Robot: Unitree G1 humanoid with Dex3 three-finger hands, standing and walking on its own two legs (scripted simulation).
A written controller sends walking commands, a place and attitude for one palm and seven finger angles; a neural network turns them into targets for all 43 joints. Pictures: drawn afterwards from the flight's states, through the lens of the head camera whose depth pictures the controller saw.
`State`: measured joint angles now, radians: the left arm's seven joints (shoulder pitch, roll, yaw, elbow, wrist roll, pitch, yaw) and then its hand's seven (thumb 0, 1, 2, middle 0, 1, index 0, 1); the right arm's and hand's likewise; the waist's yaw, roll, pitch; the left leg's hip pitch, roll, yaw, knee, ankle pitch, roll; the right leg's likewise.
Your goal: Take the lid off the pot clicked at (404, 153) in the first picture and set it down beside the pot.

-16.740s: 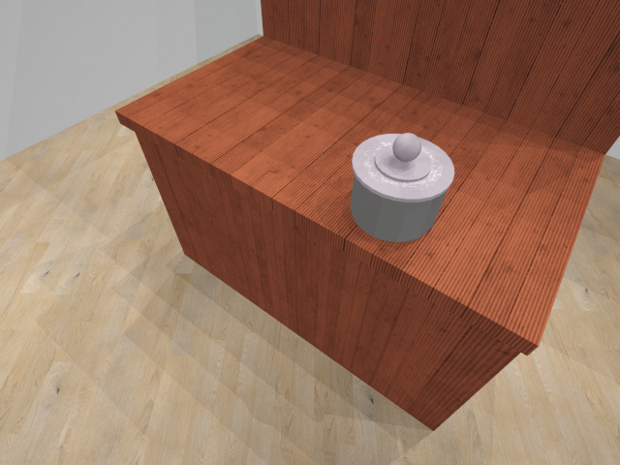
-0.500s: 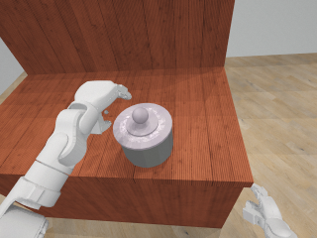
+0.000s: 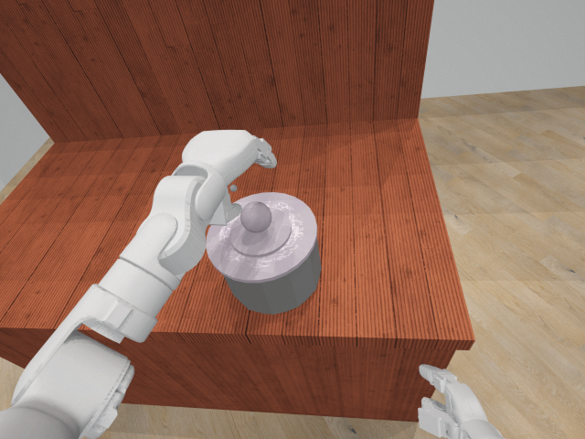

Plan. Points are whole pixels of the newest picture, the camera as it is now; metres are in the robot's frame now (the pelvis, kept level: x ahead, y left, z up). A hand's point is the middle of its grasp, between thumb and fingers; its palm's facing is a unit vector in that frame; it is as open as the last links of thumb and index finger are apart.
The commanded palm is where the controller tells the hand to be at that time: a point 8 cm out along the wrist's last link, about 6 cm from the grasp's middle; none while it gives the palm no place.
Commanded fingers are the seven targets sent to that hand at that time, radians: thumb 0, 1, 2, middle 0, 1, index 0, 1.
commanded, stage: move the open hand above the knob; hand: left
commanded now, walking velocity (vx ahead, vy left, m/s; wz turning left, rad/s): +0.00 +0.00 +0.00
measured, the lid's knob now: (256, 217) +0.43 +0.08 +0.07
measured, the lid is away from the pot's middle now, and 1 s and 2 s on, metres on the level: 0.00 0.00 0.00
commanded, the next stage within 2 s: lower the open fingers around the knob in 1.10 s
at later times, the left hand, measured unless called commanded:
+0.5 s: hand (232, 188) +0.40 +0.09 +0.16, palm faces -0.10 -0.05 -0.99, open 10.2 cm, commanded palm +0.37 +0.10 +0.22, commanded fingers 0.00 -0.35 1.49 -0.82 -0.08 -0.82 -0.08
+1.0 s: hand (240, 186) +0.41 +0.08 +0.16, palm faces -0.10 -0.06 -0.99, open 10.3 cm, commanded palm +0.37 +0.10 +0.22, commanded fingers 0.00 -0.35 1.49 -0.82 -0.08 -0.82 -0.08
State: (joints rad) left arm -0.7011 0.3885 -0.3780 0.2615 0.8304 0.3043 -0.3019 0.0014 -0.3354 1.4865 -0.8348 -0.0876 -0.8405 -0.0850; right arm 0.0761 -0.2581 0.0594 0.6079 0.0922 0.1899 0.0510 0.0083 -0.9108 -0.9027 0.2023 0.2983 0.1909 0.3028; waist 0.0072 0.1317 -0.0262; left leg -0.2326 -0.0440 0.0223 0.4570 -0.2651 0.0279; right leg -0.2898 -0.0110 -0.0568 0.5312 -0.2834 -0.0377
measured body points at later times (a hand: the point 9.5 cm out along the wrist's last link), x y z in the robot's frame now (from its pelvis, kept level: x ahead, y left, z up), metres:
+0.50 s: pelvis +0.00 +0.01 +0.00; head +0.01 -0.04 +0.45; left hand +0.40 +0.10 +0.21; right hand +0.20 -0.20 -0.11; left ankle -0.02 +0.11 -0.74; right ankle +0.00 -0.09 -0.74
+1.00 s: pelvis +0.00 +0.01 +0.00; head +0.01 -0.04 +0.45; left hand +0.40 +0.09 +0.21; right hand +0.19 -0.20 -0.12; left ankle -0.02 +0.11 -0.74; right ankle +0.00 -0.09 -0.74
